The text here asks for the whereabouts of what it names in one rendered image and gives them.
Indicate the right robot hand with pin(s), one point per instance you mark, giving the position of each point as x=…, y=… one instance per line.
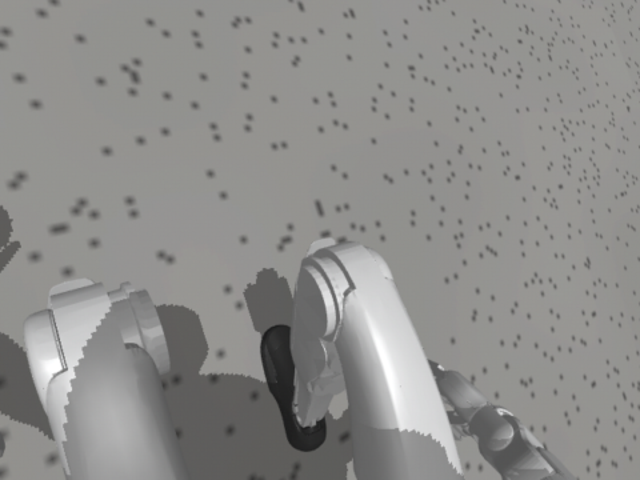
x=462, y=395

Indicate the right robot foot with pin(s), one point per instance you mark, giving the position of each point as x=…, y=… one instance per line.
x=279, y=371

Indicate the right robot arm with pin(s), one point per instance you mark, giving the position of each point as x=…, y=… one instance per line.
x=511, y=448

